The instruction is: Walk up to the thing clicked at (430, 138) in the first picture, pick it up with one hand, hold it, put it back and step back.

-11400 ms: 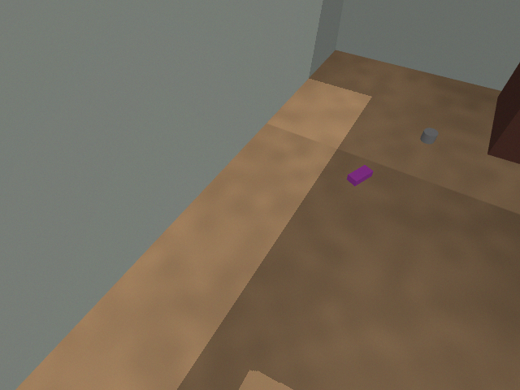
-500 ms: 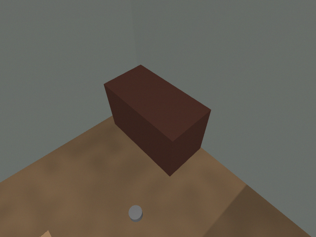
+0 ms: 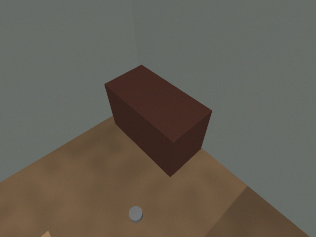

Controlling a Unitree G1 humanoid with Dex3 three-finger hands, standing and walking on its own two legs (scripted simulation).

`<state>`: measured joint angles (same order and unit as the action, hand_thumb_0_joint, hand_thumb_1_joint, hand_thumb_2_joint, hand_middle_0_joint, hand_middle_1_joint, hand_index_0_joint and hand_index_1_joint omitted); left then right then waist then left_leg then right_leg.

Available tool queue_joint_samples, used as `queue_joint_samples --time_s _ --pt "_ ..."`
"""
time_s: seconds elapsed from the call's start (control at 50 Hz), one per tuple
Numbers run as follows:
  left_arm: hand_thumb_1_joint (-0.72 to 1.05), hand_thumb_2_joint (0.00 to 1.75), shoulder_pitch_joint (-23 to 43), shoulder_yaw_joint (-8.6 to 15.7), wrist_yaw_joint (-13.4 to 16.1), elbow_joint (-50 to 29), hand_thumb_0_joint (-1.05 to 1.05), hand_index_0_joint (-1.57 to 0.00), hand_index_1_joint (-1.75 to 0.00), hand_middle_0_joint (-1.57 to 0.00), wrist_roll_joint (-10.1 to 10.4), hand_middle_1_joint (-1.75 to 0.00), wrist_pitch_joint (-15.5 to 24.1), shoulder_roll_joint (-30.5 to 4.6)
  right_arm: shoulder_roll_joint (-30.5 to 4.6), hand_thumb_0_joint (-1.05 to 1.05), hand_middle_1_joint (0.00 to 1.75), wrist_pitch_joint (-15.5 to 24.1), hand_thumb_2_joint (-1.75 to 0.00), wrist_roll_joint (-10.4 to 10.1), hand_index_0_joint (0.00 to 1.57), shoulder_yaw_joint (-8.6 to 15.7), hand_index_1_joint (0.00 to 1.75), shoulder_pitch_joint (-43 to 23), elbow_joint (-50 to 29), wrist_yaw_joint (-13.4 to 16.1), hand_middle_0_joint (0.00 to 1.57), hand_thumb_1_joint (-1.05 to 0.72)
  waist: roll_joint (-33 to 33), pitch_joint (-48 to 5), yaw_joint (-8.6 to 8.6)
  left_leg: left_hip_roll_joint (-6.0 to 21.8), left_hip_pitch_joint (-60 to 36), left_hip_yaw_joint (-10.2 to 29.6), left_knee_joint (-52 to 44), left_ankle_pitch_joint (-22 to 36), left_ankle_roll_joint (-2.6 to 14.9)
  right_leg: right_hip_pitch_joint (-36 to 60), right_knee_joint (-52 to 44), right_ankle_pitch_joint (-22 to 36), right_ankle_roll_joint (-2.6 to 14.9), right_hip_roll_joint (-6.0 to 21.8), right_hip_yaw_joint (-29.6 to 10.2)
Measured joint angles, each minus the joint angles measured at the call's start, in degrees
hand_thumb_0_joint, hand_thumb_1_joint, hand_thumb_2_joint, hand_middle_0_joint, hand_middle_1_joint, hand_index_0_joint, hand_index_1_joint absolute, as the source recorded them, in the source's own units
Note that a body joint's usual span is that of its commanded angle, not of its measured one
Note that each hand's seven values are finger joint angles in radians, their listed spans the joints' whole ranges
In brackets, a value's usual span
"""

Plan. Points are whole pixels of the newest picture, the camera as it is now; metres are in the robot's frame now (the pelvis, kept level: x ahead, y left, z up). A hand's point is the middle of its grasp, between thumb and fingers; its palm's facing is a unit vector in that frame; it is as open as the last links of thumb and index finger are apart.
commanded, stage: walk up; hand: left
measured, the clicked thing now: (136, 214) +0.37 +0.17 -0.76
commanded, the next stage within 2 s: stand in 0.04 s
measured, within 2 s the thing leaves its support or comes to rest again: neither
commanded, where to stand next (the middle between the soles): +0.03 -0.02 m, yaw +1 degrees
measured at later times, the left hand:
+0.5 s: hand out of the picture +0.07 +0.24 -0.16, palm faces -0.03 -0.94 -0.33, open 7.4 cm
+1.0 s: hand out of the picture +0.07 +0.24 -0.16, palm faces -0.02 -0.94 -0.34, open 7.4 cm
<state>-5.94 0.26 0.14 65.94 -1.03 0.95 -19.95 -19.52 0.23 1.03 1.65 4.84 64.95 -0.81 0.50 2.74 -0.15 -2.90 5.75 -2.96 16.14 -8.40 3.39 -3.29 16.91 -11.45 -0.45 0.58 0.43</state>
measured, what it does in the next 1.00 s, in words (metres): stands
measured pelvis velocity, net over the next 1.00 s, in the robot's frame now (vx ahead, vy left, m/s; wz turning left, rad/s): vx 0.01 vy -0.01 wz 0.01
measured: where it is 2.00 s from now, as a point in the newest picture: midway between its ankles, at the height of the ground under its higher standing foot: outside the picture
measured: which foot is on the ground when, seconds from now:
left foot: down 0.00-1.00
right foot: down 0.00-1.00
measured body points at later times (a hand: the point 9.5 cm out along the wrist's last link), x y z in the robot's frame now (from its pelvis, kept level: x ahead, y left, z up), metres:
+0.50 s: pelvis +0.01 -0.01 +0.00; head +0.01 +0.00 +0.45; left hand +0.07 +0.29 -0.14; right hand +0.08 -0.31 -0.13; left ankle +0.01 +0.08 -0.75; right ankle -0.02 -0.12 -0.75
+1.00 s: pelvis +0.01 -0.01 +0.00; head +0.01 -0.01 +0.45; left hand +0.07 +0.29 -0.14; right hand +0.09 -0.31 -0.13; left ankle +0.01 +0.08 -0.75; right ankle -0.02 -0.12 -0.75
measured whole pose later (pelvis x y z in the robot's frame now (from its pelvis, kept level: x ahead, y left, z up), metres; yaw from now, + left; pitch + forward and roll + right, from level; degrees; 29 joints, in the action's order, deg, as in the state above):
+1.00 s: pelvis +0.01 -0.01 +0.00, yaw +1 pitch -2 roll +0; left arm -8.1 -0.3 0.0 64.2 -1.0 1.1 -19.9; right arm -19.8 1.0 0.8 -0.2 5.9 65.4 -0.3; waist 0.3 2.2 -0.2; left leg -2.1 6.1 -1.9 17.0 -9.2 2.5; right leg -2.4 15.7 -11.6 0.3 -0.3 1.4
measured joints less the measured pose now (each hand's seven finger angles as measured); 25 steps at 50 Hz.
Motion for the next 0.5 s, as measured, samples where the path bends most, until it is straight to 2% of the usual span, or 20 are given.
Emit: queue_joint_samples --time_s 0.5 --pt "0.91 0.90 -1.6 -0.4 -0.2 -1.5 0.01 -0.20 -0.30 -0.20 0.1 -0.30 0.1 0.4 -0.2 0.00 0.30 0.8 -0.90 -0.2 0.20 -1.6 0.30 1.3 0.6 0.4 0.20 -0.90 0.0 -0.4 -0.48 0.6 0.4 0.8 0.7 -0.7 -0.59 0.8 -1.4 0.2 0.48 -0.6 0.7"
